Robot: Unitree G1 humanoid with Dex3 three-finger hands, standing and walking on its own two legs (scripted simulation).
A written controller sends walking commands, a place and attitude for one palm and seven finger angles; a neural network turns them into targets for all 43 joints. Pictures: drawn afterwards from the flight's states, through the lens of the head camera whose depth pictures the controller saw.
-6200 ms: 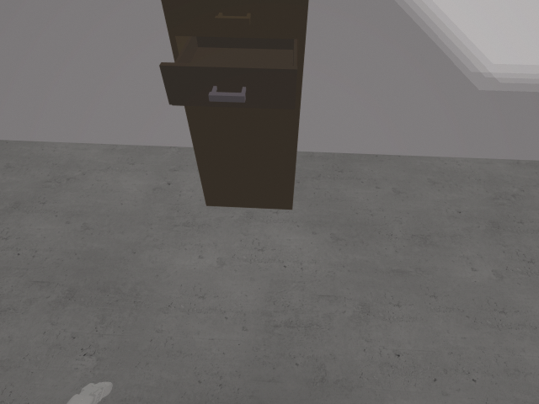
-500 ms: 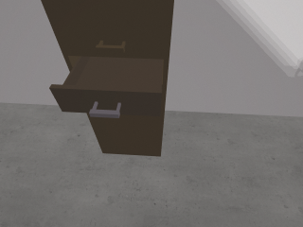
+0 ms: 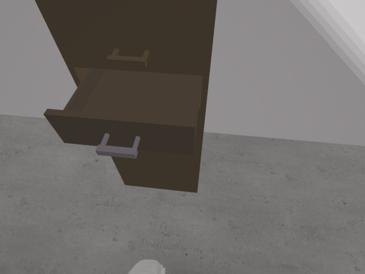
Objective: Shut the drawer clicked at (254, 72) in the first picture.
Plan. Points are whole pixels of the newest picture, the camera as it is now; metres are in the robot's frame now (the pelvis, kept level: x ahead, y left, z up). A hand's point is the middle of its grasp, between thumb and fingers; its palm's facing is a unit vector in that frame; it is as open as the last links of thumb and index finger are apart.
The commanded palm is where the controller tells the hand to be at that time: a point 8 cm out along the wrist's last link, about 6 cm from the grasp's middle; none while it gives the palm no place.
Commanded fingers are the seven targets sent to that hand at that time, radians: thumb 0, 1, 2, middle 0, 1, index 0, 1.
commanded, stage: come to a stop and stand still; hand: left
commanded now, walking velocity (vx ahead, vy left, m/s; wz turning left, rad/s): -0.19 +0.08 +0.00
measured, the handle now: (119, 145) +0.40 +0.22 +0.00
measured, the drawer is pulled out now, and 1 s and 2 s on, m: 0.20 0.20 0.20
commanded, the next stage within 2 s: look again from close up in 1.32 s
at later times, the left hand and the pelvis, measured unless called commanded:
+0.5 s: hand out of the picture +0.07 +0.15 -0.15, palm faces +0.05 -0.96 -0.29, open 7.4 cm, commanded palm none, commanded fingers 0.00 0.90 0.90 -0.20 -0.30 -0.20 -0.30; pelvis +0.00 -0.04 +0.00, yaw +0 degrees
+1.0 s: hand out of the picture -0.04 +0.16 -0.17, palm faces +0.13 -0.97 -0.20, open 7.4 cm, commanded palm none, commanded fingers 0.00 0.90 0.90 -0.20 -0.30 -0.20 -0.30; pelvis +0.00 -0.02 +0.01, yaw +2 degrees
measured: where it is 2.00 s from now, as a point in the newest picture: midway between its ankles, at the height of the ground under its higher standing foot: outside the picture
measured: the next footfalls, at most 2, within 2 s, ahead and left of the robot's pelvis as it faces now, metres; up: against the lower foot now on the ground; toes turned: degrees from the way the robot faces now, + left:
left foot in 0.12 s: +0.16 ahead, +0.11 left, +0.00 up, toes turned +4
right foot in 0.44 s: +0.03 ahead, -0.12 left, +0.00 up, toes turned -3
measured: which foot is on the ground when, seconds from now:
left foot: up 0.00-0.10, down 0.12-0.44, up 0.46-0.94, down 0.96-1.00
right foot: down 0.00-0.14, up 0.16-0.42, down 0.44-1.00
